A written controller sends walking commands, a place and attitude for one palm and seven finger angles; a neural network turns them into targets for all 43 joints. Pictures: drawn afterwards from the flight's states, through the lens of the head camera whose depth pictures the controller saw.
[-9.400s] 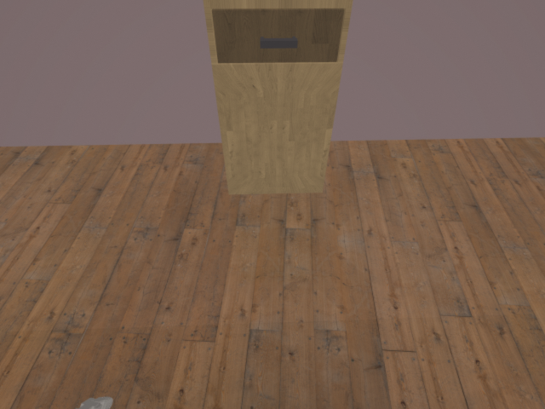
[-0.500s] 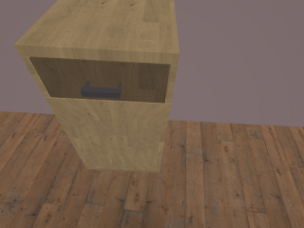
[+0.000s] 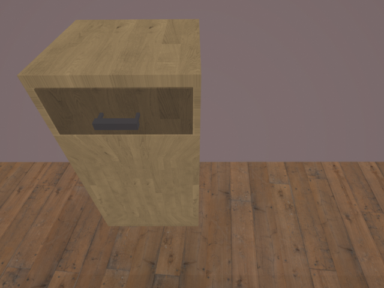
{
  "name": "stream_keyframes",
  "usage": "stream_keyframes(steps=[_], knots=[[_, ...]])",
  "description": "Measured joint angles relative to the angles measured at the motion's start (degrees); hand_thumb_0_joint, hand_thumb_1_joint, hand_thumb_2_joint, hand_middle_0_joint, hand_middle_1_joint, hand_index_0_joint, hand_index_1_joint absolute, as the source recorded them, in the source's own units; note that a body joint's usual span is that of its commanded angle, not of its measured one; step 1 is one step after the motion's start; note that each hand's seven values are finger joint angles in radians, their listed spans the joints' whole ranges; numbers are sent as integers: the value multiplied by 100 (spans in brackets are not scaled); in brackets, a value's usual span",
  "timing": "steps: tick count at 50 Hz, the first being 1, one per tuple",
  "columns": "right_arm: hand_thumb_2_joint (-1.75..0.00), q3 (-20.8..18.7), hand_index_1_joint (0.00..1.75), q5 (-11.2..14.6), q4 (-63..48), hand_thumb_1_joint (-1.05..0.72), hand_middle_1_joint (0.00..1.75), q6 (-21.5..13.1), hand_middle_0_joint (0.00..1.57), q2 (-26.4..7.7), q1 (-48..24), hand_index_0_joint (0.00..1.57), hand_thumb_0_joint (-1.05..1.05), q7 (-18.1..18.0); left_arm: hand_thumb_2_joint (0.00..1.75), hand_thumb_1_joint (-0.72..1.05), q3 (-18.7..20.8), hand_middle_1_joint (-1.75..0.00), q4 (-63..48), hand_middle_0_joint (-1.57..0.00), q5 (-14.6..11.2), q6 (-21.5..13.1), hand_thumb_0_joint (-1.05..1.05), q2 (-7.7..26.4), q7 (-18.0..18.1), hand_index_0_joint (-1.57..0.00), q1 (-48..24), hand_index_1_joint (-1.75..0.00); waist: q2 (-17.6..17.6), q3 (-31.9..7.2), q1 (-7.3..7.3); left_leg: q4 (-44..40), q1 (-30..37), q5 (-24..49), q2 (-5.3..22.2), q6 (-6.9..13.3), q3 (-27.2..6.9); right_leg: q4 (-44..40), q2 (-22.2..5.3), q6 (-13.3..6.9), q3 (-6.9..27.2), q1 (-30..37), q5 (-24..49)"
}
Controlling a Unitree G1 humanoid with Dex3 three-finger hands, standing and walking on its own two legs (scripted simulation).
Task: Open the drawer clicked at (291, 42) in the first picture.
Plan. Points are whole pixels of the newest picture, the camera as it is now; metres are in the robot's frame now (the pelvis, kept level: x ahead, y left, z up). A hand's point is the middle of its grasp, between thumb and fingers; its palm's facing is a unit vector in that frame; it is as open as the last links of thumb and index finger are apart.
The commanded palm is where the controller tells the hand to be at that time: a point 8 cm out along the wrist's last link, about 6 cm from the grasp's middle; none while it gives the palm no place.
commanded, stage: come to a stop and stand still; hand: left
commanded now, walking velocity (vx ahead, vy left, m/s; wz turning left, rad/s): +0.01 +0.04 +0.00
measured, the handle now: (117, 119) +0.57 +0.26 +0.03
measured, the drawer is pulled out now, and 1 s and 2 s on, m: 0.00 0.00 0.00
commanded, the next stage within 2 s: look again from close up in 0.06 s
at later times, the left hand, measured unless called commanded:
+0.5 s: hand out of the picture +0.04 +0.26 -0.18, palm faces -0.01 -0.98 -0.20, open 7.4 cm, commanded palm none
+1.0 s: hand (72, 230) +0.24 +0.28 -0.01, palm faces +0.04 -0.50 -0.87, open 7.8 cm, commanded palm +0.16 +0.31 -0.02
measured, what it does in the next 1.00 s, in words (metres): steps on the spot: right foot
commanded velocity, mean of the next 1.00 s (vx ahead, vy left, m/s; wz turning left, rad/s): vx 0.00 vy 0.00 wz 0.00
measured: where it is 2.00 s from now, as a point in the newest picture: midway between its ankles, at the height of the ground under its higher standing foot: outside the picture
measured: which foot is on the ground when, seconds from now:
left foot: down 0.00-1.00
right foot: down 0.00-0.78, up 0.80-0.92, down 0.94-1.00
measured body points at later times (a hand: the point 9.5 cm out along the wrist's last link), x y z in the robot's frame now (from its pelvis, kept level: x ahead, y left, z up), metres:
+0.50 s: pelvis +0.02 +0.09 -0.01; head +0.02 +0.09 +0.44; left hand +0.04 +0.32 -0.16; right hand +0.01 -0.13 -0.17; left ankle +0.02 +0.15 -0.74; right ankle -0.02 -0.08 -0.74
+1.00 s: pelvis +0.00 +0.07 -0.02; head -0.01 +0.05 +0.43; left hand +0.23 +0.30 +0.04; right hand +0.13 -0.19 -0.12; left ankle +0.02 +0.15 -0.74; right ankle +0.02 -0.03 -0.74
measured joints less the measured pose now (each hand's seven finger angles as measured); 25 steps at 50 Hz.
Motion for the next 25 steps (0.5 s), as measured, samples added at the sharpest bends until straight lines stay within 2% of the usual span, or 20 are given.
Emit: stream_keyframes(steps=[4, 8, 11, 13, 15, 20, 25], knots=[[-90, 19, 30, 9, 82, -91, 30, -57, 19, 64, 204, 20, 1, -37, 89, 92, 22, -30, 99, -20, -18, 14, 1, -13, -18, -20, 23, -30, -84, 98, -27, -122, 73, 132, -83, -76, 52, 32, -79, 83, 12, -37, -34], [-90, 113, 30, 43, 153, -91, 30, -172, 19, 238, 303, 20, 1, -81, 89, 91, 12, -30, 213, -20, -57, 19, 1, 6, -11, -20, 6, -30, -231, 193, -19, -351, 166, 186, -213, -9, 155, -36, -213, 195, 97, -40, -15], [-90, 176, 30, 60, -38, -91, 30, -151, 20, 260, 202, 20, 1, -34, 89, 91, -87, -30, 160, -20, -15, -225, 0, -70, 102, -20, 113, -30, -104, 267, 12, 283, -177, -246, -152, 53, 94, -86, -133, 267, 193, -176, 81], [-90, 192, 30, 59, -240, -91, 30, -174, 20, 268, 135, 20, 1, -2, 89, 91, -127, -30, 133, -20, 16, -272, 0, -91, 94, -20, 200, -30, -37, 276, -70, 352, -225, -349, -154, 90, 78, 19, -124, 319, 235, -267, 41], [-90, 221, 30, 57, -348, -91, 30, -276, 20, 323, 95, 20, 1, 7, 89, 91, -139, -30, 151, -20, 6, -234, 0, -55, 88, -20, 204, -30, -82, 265, -130, 316, -185, -101, -261, 175, 107, 257, -235, 407, 263, -324, -108], [-90, 293, 30, 9, -377, -93, 30, -287, 20, 323, 126, 20, 3, -79, 89, 91, -138, -30, 84, -20, -2, -107, 0, 24, 105, -20, 162, -30, -85, 6, -10, 410, -77, -424, -518, 447, 227, 433, -486, 340, 359, -270, -320], [-90, 283, 30, 12, -381, -95, 30, -279, 20, 219, 48, 20, 4, -79, 90, 91, -133, -30, -34, -20, 12, -100, 0, 104, 90, -20, 154, -30, -120, -75, 31, 188, 16, -342, -692, 581, 364, 370, -660, 419, 487, -282, -277]])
